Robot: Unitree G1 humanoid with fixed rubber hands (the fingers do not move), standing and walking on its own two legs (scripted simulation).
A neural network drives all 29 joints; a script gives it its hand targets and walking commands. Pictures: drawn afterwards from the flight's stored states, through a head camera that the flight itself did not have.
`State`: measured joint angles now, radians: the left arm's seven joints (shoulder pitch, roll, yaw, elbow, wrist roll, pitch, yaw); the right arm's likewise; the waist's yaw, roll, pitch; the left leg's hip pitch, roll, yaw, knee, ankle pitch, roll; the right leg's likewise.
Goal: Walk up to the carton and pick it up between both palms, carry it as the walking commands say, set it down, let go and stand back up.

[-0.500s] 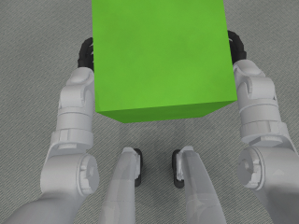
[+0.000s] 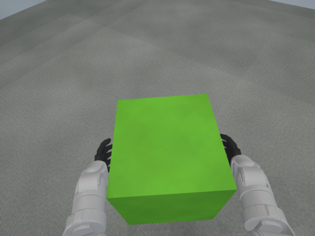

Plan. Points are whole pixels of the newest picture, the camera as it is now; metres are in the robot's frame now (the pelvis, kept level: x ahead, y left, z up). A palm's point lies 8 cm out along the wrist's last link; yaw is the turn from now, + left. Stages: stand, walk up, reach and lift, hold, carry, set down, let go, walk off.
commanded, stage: reach and lift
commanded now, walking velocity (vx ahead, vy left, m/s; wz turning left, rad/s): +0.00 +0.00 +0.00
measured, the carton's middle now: (166, 161) +0.35 +0.00 -0.08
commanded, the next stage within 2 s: hold in 1.46 s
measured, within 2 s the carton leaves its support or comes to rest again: neither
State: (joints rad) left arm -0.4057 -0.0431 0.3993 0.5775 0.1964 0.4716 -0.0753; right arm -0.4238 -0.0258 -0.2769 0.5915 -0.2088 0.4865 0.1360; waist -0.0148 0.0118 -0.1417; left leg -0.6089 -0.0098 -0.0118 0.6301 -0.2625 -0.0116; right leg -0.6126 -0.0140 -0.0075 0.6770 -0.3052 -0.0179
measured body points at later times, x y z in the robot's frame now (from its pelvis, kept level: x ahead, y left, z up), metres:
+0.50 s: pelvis -0.01 +0.01 +0.02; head -0.04 +0.00 +0.47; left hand +0.29 +0.19 +0.04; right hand +0.29 -0.17 +0.03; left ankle +0.02 +0.13 -0.72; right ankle +0.01 -0.11 -0.72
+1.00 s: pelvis -0.02 +0.02 +0.02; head -0.04 +0.02 +0.47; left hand +0.29 +0.20 +0.04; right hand +0.29 -0.17 +0.05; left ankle +0.02 +0.13 -0.72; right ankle +0.01 -0.11 -0.72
